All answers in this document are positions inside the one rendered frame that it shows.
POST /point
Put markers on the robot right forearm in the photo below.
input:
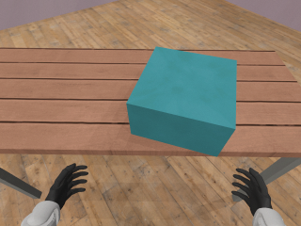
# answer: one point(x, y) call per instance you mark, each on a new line
point(267, 217)

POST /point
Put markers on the carton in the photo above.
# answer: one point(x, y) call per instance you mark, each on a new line
point(186, 100)

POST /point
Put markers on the right robot hand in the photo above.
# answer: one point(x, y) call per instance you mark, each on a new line
point(257, 192)

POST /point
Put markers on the table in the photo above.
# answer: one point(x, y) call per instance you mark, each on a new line
point(73, 101)

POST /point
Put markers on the left robot hand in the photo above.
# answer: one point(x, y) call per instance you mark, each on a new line
point(61, 190)

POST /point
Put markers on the robot left forearm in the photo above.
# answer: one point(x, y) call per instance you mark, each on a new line
point(46, 213)

